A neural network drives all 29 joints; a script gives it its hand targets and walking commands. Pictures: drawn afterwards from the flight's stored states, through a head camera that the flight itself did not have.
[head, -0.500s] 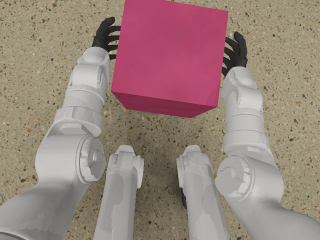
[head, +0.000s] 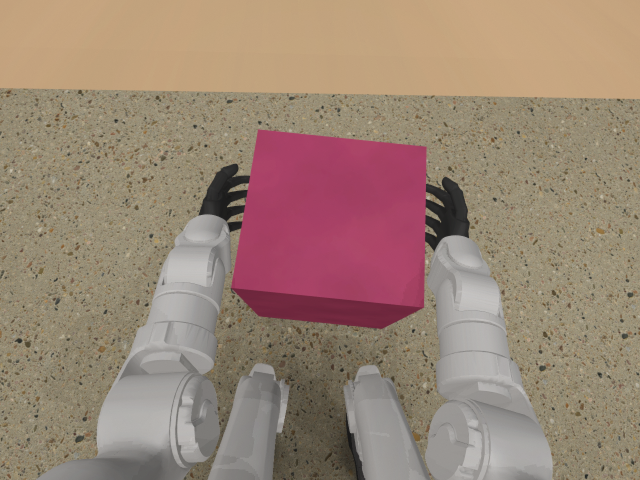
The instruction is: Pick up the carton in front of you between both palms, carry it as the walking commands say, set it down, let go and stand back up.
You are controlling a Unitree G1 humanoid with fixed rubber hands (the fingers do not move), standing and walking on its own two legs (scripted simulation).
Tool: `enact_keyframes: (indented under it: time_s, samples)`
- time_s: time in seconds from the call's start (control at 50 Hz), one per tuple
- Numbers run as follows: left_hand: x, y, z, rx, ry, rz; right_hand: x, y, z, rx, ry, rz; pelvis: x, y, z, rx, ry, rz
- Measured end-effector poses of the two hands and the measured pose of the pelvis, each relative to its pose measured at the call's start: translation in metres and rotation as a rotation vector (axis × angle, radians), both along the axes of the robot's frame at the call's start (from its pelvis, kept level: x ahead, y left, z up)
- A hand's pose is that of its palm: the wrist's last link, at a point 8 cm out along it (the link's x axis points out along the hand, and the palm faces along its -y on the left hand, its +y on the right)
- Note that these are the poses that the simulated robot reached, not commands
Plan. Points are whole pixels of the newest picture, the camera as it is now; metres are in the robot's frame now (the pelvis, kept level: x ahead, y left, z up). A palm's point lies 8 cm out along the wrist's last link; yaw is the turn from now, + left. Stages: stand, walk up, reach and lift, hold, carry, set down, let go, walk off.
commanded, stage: reach and lift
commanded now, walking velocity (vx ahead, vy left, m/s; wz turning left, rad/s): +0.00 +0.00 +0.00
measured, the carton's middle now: (329, 244) +0.44 -0.01 -0.12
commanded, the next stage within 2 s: hold in 1.88 s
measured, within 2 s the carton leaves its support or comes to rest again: neither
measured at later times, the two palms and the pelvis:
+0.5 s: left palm (175, 210) +0.38 +0.14 +0.10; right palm (519, 221) +0.38 -0.16 +0.11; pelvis +0.04 +0.00 +0.13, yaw +0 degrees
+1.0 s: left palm (108, 203) +0.34 +0.14 +0.21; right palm (621, 200) +0.35 -0.16 +0.22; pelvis +0.06 -0.01 +0.19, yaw +0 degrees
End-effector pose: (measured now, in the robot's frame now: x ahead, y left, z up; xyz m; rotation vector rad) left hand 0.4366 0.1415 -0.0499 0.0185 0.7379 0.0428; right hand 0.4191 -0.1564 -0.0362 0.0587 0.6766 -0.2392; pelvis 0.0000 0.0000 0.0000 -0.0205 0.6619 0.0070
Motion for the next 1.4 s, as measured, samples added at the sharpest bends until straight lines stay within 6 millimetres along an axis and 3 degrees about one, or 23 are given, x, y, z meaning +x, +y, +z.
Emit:
enact_keyframes:
  time_s: [0.18,0.4,0.58,0.84,0.94,1.06,1.18,1.4]
  samples:
    - [-0.021,-0.011,0.053,0.002,-0.012,0.001,-0.019,-0.011,0.055,0.004,-0.013,-0.005,0.012,0.004,0.051,0.005,-0.090,-0.009]
    - [-0.048,0.000,0.121,0.004,-0.032,0.062,-0.033,-0.001,0.117,0.020,-0.034,0.042,0.027,0.001,0.105,0.018,-0.244,-0.016]
    - [-0.061,-0.003,0.175,0.003,-0.022,0.059,-0.047,-0.004,0.173,0.003,-0.021,0.047,0.047,-0.005,0.148,0.020,-0.394,-0.011]
    - [-0.085,-0.001,0.244,0.029,-0.046,0.076,-0.062,-0.002,0.239,-0.009,-0.043,0.093,0.065,-0.006,0.187,0.018,-0.606,-0.013]
    - [-0.094,0.002,0.257,0.040,-0.037,0.073,-0.067,0.001,0.254,-0.036,-0.032,0.121,0.062,-0.006,0.191,0.021,-0.673,-0.009]
    - [-0.101,0.001,0.253,0.035,0.001,0.072,-0.074,0.000,0.251,-0.045,0.008,0.122,0.051,-0.006,0.190,0.022,-0.712,-0.007]
    - [-0.097,-0.001,0.258,0.036,-0.023,0.063,-0.075,-0.002,0.254,-0.032,-0.017,0.100,0.043,-0.006,0.188,0.020,-0.712,-0.010]
    - [-0.089,0.000,0.269,0.037,-0.035,0.072,-0.066,-0.001,0.264,-0.029,-0.029,0.105,0.053,-0.005,0.191,0.021,-0.721,-0.012]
